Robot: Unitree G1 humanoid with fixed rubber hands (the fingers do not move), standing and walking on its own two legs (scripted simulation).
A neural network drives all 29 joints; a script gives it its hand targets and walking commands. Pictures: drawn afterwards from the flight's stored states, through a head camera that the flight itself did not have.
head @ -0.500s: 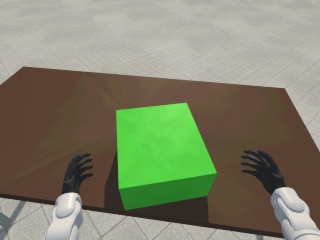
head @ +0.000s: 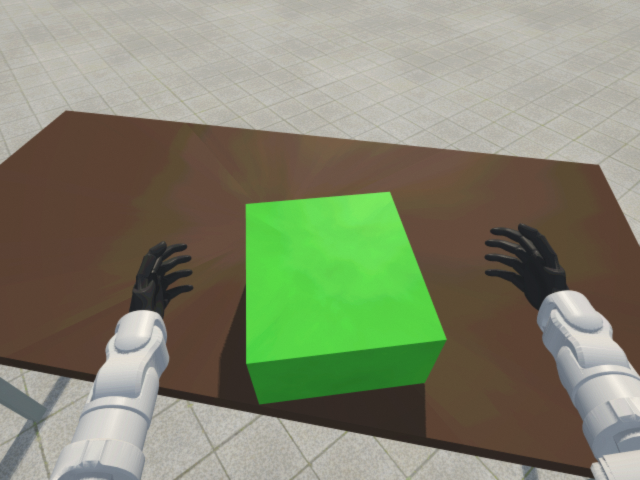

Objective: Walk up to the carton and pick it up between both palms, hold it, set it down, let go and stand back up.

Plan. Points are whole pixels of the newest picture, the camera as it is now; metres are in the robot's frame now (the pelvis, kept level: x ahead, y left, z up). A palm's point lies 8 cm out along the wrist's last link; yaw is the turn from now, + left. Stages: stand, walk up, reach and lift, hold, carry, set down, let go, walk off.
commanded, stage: reach and lift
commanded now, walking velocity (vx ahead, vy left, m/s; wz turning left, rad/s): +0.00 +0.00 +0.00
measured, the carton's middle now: (330, 288) +0.46 +0.07 -0.08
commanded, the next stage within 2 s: none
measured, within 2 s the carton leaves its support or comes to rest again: neither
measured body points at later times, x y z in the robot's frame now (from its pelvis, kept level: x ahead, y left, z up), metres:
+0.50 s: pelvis +0.00 +0.00 +0.00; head +0.05 +0.00 +0.44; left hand +0.37 +0.30 +0.09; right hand +0.49 -0.18 +0.11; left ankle +0.00 +0.14 -0.75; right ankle -0.01 -0.11 -0.75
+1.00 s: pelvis -0.01 +0.00 -0.02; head +0.08 +0.00 +0.43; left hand +0.37 +0.29 +0.02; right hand +0.49 -0.16 +0.06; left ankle +0.00 +0.14 -0.75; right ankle -0.01 -0.11 -0.75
